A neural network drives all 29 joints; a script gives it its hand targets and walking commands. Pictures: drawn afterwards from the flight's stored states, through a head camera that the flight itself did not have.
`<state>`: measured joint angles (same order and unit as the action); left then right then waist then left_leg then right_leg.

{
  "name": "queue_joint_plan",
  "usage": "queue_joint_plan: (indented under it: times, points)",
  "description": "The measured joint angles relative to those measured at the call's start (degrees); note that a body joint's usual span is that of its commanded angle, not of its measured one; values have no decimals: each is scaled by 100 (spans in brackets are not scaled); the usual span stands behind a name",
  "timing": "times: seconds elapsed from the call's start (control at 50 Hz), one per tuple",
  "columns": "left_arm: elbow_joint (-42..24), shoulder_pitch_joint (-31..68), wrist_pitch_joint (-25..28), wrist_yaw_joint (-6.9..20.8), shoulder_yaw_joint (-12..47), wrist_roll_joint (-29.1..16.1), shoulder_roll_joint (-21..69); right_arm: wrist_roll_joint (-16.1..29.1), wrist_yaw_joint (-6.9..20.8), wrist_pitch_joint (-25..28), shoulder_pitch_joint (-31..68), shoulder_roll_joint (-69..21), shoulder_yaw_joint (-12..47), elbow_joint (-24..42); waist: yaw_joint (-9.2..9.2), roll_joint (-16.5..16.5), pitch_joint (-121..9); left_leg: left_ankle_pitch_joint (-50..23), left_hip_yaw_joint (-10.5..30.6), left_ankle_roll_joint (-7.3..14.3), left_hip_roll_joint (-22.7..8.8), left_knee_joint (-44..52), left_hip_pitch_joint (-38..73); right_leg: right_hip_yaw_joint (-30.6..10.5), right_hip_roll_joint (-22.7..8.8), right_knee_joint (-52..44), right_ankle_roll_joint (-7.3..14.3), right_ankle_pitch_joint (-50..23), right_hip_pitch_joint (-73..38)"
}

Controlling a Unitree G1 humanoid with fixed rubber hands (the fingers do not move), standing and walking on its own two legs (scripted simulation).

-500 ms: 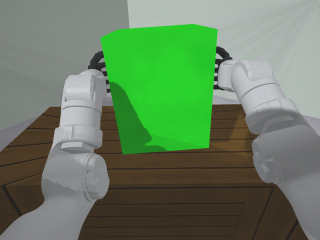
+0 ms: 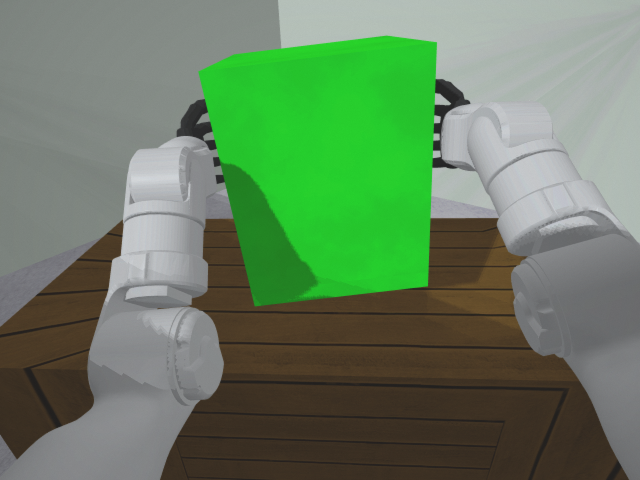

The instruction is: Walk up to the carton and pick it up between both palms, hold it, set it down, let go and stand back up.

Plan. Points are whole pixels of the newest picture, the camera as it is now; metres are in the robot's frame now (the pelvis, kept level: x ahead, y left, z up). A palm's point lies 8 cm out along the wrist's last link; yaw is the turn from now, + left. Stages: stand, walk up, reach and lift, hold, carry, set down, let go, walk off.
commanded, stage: hold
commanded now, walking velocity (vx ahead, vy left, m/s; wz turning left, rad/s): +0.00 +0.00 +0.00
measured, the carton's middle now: (324, 162) +0.39 -0.01 +0.32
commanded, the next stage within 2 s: set down in 1.48 s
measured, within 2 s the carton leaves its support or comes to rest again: neither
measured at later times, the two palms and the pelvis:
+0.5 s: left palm (192, 167) +0.37 +0.15 +0.33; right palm (447, 149) +0.36 -0.15 +0.34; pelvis +0.00 +0.00 +0.00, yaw +1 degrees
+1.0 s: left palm (194, 160) +0.36 +0.14 +0.34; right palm (455, 138) +0.35 -0.15 +0.36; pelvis +0.00 +0.00 +0.00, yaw +0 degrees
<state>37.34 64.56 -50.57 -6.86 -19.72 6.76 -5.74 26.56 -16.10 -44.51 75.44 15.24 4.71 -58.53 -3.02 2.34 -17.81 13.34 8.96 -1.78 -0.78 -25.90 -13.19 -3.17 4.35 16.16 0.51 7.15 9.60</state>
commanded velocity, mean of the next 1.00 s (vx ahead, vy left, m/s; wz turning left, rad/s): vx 0.00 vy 0.00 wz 0.00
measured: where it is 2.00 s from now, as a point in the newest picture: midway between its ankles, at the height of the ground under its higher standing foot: outside the picture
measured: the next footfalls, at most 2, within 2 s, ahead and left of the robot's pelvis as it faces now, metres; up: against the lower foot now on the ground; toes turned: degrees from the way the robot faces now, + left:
none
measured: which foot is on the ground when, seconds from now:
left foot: down 0.00-1.00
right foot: down 0.00-1.00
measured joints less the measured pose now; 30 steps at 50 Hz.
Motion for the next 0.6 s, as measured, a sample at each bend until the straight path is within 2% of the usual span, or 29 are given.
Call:
queue_joint_plan:
  times: [0.1, 0.2, 0.4, 0.6]
  points:
    - [227, 119, -33, 172, -108, 184, -82, -103, -2, 0, 129, -118, -75, -289, -66, -76, 34, -8, 36, -31, -9, 90, 169, 37, 3, -19, 32, 38, -147]
    - [255, 111, -30, 252, -26, 202, -169, -88, -4, 33, 77, -168, -13, -270, -122, -98, 85, 19, 72, -56, -30, 65, 206, 71, 26, -36, 53, 48, -212]
    - [57, -62, 1, 260, 103, 140, -187, -3, -58, 26, -161, -170, 89, 77, -146, -65, 191, 23, 89, -48, -25, 0, 148, 87, 28, -54, 39, 17, -199]
    - [-37, -117, -6, 146, 149, 24, -132, -4, -72, -27, -221, -119, 23, 213, -130, -22, 133, -5, 48, -11, 5, -41, 7, 48, 1, -33, 1, -21, -60]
